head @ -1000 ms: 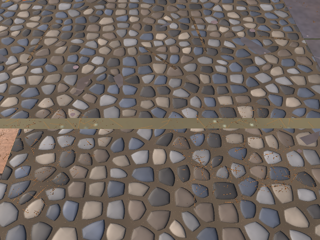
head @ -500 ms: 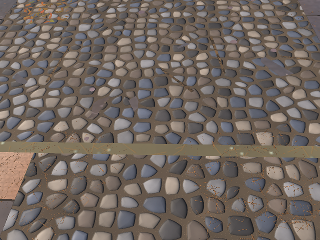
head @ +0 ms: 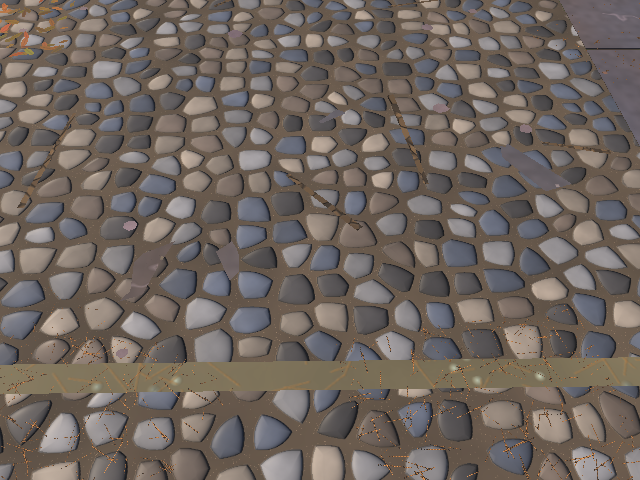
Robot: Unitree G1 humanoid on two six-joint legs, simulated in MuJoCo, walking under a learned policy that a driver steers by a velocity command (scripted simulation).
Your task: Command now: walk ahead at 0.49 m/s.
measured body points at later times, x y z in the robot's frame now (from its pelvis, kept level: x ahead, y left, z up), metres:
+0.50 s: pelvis +0.28 -0.04 +0.00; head +0.29 -0.05 +0.45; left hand +0.25 +0.21 -0.15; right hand +0.36 -0.28 -0.15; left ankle +0.32 +0.11 -0.66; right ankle +0.27 -0.10 -0.75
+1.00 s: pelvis +0.53 +0.05 -0.01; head +0.56 +0.07 +0.44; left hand +0.55 +0.32 -0.14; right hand +0.66 -0.19 -0.14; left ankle +0.53 +0.08 -0.75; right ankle +0.58 -0.11 -0.66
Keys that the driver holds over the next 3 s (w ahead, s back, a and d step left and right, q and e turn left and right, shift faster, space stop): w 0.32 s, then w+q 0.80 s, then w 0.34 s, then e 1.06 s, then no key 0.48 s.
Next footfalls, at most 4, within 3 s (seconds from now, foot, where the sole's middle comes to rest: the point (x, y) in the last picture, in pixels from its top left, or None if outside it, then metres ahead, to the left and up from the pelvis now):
0.24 right None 0.31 -0.10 -0.78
0.80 left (277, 443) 0.57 0.09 -0.78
1.36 right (282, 300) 0.94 0.09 -0.78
1.86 left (195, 284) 0.99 0.32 -0.78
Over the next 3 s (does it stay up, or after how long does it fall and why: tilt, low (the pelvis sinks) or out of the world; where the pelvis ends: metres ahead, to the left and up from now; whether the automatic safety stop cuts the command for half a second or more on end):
stays up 0.89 0.19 0.00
